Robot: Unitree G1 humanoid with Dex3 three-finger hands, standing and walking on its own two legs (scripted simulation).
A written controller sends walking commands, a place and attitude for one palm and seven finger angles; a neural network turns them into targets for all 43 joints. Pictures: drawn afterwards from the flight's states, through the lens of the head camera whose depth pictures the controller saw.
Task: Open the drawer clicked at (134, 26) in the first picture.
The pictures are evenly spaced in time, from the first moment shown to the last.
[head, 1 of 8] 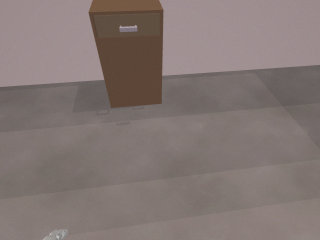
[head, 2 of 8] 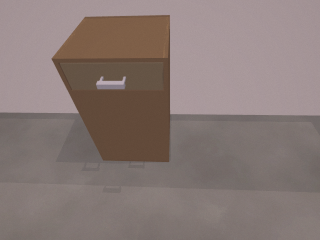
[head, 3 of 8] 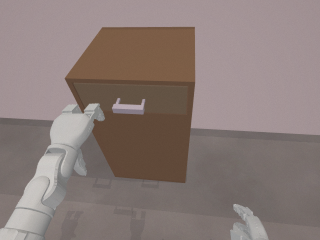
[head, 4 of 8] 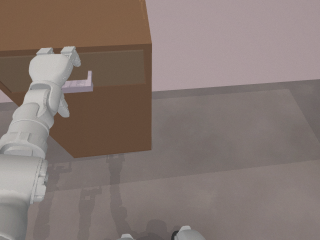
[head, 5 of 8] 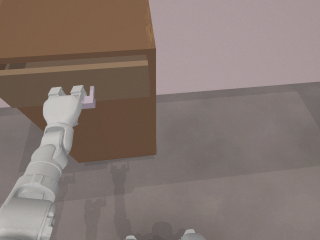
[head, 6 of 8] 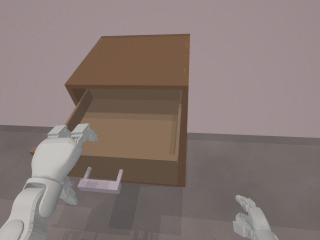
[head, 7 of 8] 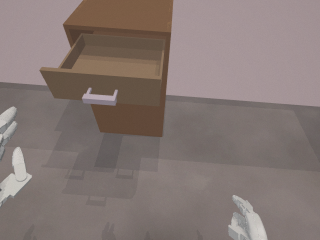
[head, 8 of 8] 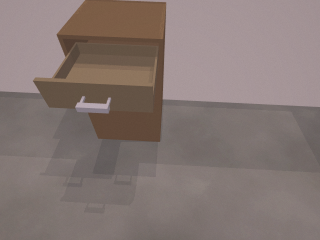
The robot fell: no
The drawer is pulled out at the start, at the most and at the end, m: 0.00 0.30 0.30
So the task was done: yes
